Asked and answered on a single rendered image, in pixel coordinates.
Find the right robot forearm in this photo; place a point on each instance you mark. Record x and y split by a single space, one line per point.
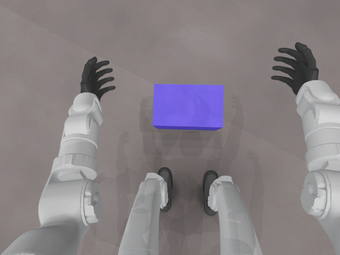
319 109

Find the robot left upper arm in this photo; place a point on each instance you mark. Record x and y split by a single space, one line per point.
67 210

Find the robot left shin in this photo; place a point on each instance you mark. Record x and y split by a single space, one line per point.
154 176

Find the right robot thigh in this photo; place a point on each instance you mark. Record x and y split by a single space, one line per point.
237 234

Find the robot right upper arm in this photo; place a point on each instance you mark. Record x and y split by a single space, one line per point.
320 197

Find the robot right hand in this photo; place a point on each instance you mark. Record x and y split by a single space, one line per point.
304 67

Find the left robot forearm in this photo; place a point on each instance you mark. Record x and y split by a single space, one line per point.
78 149

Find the carton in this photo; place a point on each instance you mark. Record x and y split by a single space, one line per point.
188 106

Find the robot left hand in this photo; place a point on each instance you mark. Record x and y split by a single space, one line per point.
90 78

